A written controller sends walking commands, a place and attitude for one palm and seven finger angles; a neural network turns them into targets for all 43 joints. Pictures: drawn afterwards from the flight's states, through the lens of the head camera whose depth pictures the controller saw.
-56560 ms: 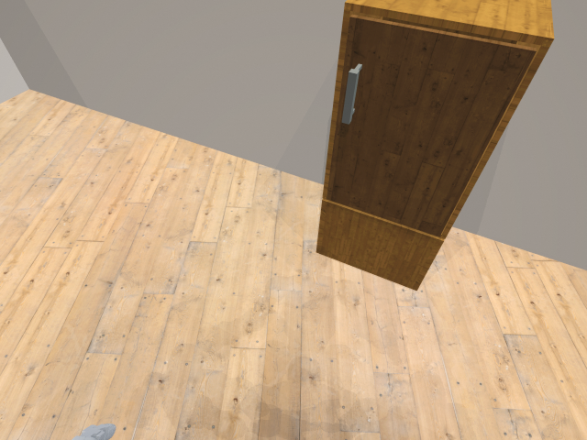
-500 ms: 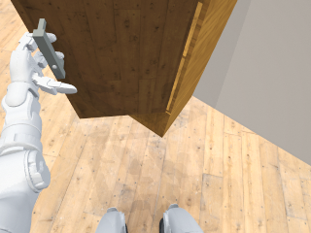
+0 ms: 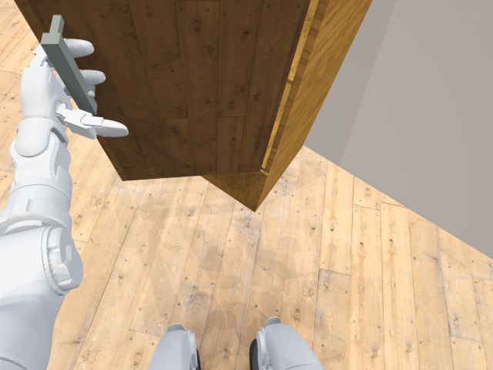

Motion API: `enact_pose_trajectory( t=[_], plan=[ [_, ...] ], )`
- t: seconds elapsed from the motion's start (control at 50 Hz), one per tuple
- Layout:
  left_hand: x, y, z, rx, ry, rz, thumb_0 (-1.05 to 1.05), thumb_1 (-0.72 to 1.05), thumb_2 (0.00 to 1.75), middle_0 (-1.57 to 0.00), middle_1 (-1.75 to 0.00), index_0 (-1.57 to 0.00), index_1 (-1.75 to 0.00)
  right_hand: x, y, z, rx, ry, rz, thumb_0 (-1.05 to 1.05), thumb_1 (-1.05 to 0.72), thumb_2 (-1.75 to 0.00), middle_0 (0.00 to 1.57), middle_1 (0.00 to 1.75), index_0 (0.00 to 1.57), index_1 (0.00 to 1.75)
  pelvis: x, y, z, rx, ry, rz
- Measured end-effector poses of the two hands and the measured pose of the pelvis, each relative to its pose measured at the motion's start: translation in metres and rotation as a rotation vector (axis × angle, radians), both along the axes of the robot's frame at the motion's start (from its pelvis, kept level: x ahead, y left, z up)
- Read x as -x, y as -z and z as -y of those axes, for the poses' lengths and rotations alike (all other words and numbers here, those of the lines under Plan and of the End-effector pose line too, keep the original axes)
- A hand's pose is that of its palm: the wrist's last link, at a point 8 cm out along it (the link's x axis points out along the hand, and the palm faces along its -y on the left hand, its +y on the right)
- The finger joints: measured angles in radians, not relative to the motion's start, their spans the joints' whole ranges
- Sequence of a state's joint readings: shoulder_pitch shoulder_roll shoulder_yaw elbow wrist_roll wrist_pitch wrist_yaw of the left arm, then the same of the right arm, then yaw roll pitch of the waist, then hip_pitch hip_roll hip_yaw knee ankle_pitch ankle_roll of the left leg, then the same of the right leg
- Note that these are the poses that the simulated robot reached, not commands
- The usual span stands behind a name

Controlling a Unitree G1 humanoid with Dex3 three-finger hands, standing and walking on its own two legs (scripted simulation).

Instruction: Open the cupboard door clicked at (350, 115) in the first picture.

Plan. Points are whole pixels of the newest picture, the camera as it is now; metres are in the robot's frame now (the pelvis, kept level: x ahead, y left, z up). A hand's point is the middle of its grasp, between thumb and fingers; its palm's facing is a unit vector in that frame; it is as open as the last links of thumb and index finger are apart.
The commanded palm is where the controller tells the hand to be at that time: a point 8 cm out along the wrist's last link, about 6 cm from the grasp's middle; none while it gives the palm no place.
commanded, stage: slide the fingers in behind the handle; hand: left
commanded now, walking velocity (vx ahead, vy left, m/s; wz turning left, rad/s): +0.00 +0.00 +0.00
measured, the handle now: (74, 69) +0.57 +0.22 +0.09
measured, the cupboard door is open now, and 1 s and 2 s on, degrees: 42 40 78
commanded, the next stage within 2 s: close the thumb around the handle in 0.28 s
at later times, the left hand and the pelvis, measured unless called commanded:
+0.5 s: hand (90, 89) +0.53 +0.20 +0.08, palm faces +0.04 -1.00 +0.01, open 13.5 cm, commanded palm +0.51 +0.23 +0.08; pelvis +0.00 +0.01 +0.00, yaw -1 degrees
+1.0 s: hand (88, 95) +0.52 +0.20 +0.08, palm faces +0.06 -1.00 +0.00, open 5.8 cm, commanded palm +0.50 +0.23 +0.08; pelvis +0.01 +0.01 +0.00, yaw +0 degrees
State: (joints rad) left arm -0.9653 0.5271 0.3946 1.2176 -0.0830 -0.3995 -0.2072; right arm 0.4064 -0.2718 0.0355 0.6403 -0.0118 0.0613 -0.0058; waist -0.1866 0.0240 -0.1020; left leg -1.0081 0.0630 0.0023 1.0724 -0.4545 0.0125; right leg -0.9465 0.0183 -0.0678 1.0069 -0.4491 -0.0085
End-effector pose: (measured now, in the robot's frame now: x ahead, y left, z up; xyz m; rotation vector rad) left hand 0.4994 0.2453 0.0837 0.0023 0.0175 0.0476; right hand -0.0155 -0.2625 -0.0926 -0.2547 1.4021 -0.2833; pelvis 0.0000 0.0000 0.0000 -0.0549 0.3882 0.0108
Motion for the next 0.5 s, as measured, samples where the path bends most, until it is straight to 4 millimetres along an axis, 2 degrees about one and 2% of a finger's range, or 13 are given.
enact_pose_trajectory(
  t=[0.42,0.5],
  plan=[
    [-0.012,0.001,-0.003,0.009,0.011,-0.001,-0.01,-0.50,0.30,-0.32,-1.23,-0.34,-1.23,-0.004,0.001,-0.014,-0.010,-0.005,0.000,0.00,-0.91,-0.90,0.20,0.30,0.20,0.30,-0.003,0.002,-0.009,0.008,0.001,-0.017],
    [-0.011,0.002,-0.003,0.009,0.010,-0.003,-0.01,-0.45,0.32,-0.32,-1.23,-0.34,-1.23,-0.005,0.000,-0.016,-0.013,0.001,0.000,0.00,-0.91,-0.90,0.20,0.30,0.21,0.30,-0.005,0.001,-0.011,0.008,0.006,-0.017]
  ],
)
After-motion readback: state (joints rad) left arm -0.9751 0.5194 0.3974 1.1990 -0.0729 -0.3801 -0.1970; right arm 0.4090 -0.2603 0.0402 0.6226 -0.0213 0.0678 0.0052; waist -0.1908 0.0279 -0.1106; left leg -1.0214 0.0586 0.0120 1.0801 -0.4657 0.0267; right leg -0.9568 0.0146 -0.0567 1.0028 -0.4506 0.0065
